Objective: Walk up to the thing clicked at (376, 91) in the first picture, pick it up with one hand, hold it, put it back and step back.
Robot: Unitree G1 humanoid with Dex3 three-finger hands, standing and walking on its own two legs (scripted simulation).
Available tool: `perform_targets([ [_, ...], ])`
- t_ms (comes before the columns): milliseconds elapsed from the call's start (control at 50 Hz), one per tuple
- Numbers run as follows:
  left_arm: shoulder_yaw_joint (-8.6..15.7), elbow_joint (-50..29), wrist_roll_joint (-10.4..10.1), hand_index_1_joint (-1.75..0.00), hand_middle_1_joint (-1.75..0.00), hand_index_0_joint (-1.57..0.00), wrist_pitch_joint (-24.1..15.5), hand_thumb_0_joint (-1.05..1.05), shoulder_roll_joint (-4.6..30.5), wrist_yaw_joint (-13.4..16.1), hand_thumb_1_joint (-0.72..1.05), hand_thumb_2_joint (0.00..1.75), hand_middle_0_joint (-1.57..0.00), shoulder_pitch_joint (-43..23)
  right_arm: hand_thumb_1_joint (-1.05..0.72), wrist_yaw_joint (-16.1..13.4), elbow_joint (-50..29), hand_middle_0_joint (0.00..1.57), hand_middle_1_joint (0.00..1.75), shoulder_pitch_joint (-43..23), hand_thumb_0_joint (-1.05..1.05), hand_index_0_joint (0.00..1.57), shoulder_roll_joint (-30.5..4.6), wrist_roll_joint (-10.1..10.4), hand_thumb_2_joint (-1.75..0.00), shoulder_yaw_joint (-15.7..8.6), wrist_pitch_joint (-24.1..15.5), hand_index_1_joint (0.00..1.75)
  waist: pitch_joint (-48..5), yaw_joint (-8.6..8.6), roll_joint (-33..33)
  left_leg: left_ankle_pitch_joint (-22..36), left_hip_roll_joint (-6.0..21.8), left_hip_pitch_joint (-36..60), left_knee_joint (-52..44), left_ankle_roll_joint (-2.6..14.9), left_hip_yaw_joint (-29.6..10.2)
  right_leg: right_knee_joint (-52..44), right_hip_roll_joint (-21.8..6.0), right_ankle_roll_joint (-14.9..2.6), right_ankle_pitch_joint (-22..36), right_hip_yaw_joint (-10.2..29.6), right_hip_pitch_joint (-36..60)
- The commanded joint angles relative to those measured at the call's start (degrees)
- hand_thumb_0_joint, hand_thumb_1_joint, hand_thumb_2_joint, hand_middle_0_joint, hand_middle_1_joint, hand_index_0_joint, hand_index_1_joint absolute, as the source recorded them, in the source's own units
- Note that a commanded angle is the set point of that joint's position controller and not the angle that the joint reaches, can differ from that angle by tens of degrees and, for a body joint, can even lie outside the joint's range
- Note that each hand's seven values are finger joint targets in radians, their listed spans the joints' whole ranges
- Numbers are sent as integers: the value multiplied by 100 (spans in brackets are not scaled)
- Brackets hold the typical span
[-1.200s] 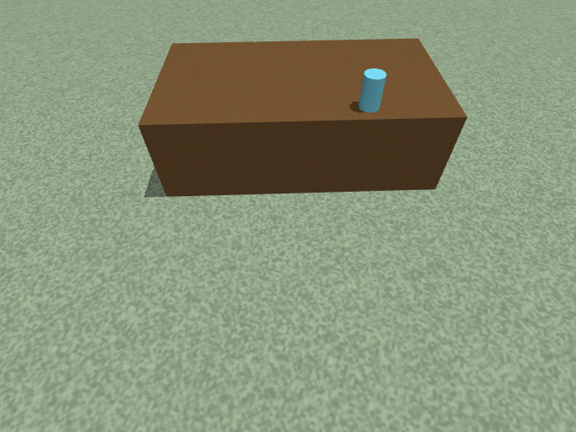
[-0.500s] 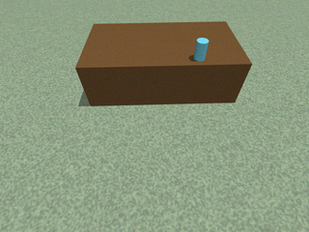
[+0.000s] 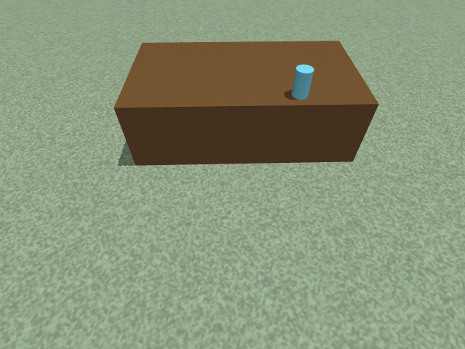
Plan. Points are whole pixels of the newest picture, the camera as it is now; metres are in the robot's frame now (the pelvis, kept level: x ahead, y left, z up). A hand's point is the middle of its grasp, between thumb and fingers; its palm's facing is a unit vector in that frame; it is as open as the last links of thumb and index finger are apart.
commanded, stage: walk up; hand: right
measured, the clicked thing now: (302, 82) +1.34 -0.33 -0.29
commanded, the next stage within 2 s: none
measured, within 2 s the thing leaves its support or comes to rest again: neither
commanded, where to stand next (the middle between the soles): +0.92 -0.14 m, yaw +3 degrees
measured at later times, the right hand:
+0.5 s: hand (405, 295) +0.25 -0.34 -0.14, palm faces -0.10 +0.93 -0.36, open 7.4 cm
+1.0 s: hand (383, 220) +0.44 -0.37 -0.15, palm faces -0.02 +0.93 -0.37, open 7.4 cm
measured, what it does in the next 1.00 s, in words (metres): walks ahead: right foot, then left foot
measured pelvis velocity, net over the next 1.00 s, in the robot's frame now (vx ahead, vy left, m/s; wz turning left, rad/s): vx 0.39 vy -0.09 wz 0.01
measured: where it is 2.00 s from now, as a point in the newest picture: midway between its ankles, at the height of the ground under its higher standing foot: (268, 231)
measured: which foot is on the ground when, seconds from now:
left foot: down 0.00-0.22, up 0.24-0.58, down 0.60-1.00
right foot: up 0.00-0.18, down 0.20-0.64, up 0.66-1.00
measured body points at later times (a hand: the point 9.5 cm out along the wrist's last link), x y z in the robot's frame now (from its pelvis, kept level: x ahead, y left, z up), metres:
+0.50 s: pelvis +0.16 -0.07 -0.01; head +0.17 -0.07 +0.44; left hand +0.16 +0.25 -0.13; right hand +0.26 -0.39 -0.12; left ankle +0.26 +0.07 -0.71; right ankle +0.09 -0.18 -0.75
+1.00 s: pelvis +0.39 -0.09 -0.02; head +0.40 -0.10 +0.43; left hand +0.47 +0.25 -0.11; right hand +0.44 -0.42 -0.13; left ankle +0.34 +0.06 -0.75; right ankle +0.52 -0.24 -0.73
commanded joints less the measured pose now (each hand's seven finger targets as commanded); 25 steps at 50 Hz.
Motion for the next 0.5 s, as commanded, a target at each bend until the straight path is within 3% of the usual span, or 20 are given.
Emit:
perform_targets([
  [0, 457, -956, 45, -30, -30, -20, -153, 0, 1275, -60, 90, 90, -20, -850, -90, -80, -568, 20, 30, 170, 0, 20, -2108, -93, -90, -703, -232, 30, 881, -331, 809, -1992, 2227, 367, -1709, 1272, -2765, 1814, -433, -9, -235, 379, -2563],
  [20, 447, -1037, 24, -30, -30, -20, -188, 0, 1317, -96, 90, 90, -20, -842, -90, -88, -629, 20, 30, 263, 0, 20, -2086, -75, -90, -710, -274, 30, 749, -333, 668, -1747, 2231, 718, -1693, 1316, -2716, 1587, -549, -23, -271, 477, -2673],
  [40, 460, -1072, 34, -30, -30, -20, -224, 0, 1363, -131, 90, 90, -20, -895, -90, -79, -664, 20, 30, 402, 0, 20, -2000, -63, -90, -687, -286, 30, 565, -375, 608, -1776, 2074, 834, -1665, 1258, -2568, 1650, -521, 16, -314, 491, -2661],
  [80, 497, -1106, 17, -30, -30, -20, -206, 0, 1374, -228, 90, 90, -20, -651, -90, -59, -844, 20, 30, 241, 0, 20, -2003, -85, -90, -718, -281, 30, 306, -282, 872, -1764, 1795, 611, -1632, 1074, -1969, 1408, -501, 69, -309, 347, -2154],
  [100, 506, -1079, -7, -30, -30, -20, -216, 0, 1338, -248, 90, 90, -20, -360, -90, -31, -952, 20, 30, -96, 0, 20, -2059, -79, -90, -731, -269, 30, 247, -68, 1165, -1575, 1731, 267, -1520, 996, -1702, 1077, -545, 51, -184, 290, -1561],
  [120, 523, -984, -5, -30, -30, -20, -227, 0, 1354, -246, 90, 90, -20, -103, -90, -17, -1033, 20, 30, -341, 0, 20, -1983, -84, -90, -718, -251, 30, 139, 86, 1183, -1301, 1480, -105, -1303, 852, -1307, 813, -445, 38, 101, 122, -956],
  [140, 557, -844, -11, -30, -30, -20, -232, 0, 1286, -222, 90, 90, -20, 403, -90, -1, -1120, 20, 30, -633, 0, 20, -1927, -83, -90, -695, -226, 30, -30, 407, 1153, -1026, 1204, -425, -848, 687, -771, 234, -375, 12, 699, -102, -144],
  [160, 610, -631, 4, -30, -30, -20, -253, 0, 1360, -177, 90, 90, -20, 838, -90, 8, -1187, 20, 30, -723, 0, 20, -1721, -97, -90, -644, -186, 30, -183, 608, 668, -882, 824, -991, -99, 540, -286, -148, -111, 85, 1153, -449, 857],
  [180, 728, -385, 27, -30, -30, -20, -281, 0, 1581, -92, 90, 90, -20, 1567, -90, -16, -1229, 20, 30, -689, 0, 20, -1436, -124, -90, -552, -151, 30, -425, 923, -222, -1003, 450, -1922, 1193, 369, 45, -134, 42, 86, 1072, -345, 2060],
  [200, 878, -344, 82, -30, -30, -20, -303, 0, 2055, -3, 90, 90, -20, 2092, -90, -28, -1310, 20, 30, -486, 0, 20, -992, -108, -90, -405, -151, 30, -369, 1170, -1831, -1824, -176, -3187, 2971, 194, 345, -791, -653, -78, -263, 917, 2648],
  [220, 870, -750, 152, -30, -30, -20, -344, 0, 2272, 53, 90, 90, -20, 1517, -90, -38, -1345, 20, 30, -253, 0, 20, -1028, -11, -90, -399, -107, 30, -192, 859, -1713, -1560, -424, -3594, 3927, -57, -216, -1869, -1946, -547, -2404, 3133, 1885],
  [240, 830, -1017, 56, -30, -30, -20, -336, 0, 2368, 38, 90, 90, -20, 737, -90, -50, -1269, 20, 30, -131, 0, 20, -1531, -23, -90, -514, -89, 30, 306, 514, -1142, -1076, 25, -3172, 4000, -84, -614, -2371, -2437, -955, -3156, 3724, 779],
  [260, 770, -1146, -8, -30, -30, -20, -360, 0, 2366, 33, 90, 90, -20, 437, -90, -21, -1193, 20, 30, -161, 0, 20, -1786, -4, -90, -572, -133, 30, 834, 346, -889, -753, 343, -3037, 3943, -56, -652, -2409, -2362, -1220, -2813, 3603, 157],
  [300, 629, -1182, -79, -30, -30, -20, -445, 0, 1873, 49, 90, 90, -20, 259, -90, 39, -947, 20, 30, 190, 0, 20, -1694, 53, -90, -543, -192, 30, 968, 105, -548, -204, 500, -2743, 3794, -28, -781, -2124, -1731, -972, -1345, 2237, 22],
  [320, 598, -1192, -129, -30, -30, -20, -470, 0, 1738, 56, 90, 90, -20, 252, -90, 58, -839, 20, 30, 491, 0, 20, -1628, 95, -90, -498, -195, 30, 766, 34, -563, 63, 467, -2555, 3607, -26, -729, -1965, -1475, -848, -686, 1640, 215],
  [340, 580, -1174, -136, -30, -30, -20, -488, 0, 1723, 52, 90, 90, -20, 356, -90, 94, -836, 20, 30, 580, 0, 20, -1534, 105, -90, -472, -201, 30, 680, 44, -606, 152, 475, -2448, 3349, -41, -633, -1859, -1448, -939, -125, 1365, 279],
  [420, 585, -1347, -122, -30, -30, -20, -550, 0, 1792, 68, 90, 90, -20, 364, -90, 218, -1182, 20, 30, 222, 0, 20, -1415, 62, -90, -454, -187, 30, 790, 79, -621, 336, 632, -2317, 2094, -189, -383, -1737, -1454, -1120, 934, 682, 362],
  [440, 571, -1372, -129, -30, -30, -20, -549, 0, 1795, 62, 90, 90, -20, 457, -90, 233, -1254, 20, 30, 82, 0, 20, -1422, 40, -90, -463, -196, 30, 788, 153, -539, 486, 618, -2084, 1862, -214, -177, -1649, -1390, -1076, 1106, 492, 199],
  [480, 540, -1388, -127, -30, -30, -20, -525, 0, 1789, 40, 90, 90, -20, 664, -90, 238, -1422, 20, 30, -194, 0, 20, -1340, 19, -90, -457, -230, 30, 699, 253, -527, 833, 510, -1759, 1266, -186, 184, -1334, -1272, -958, 1995, 204, 234],
])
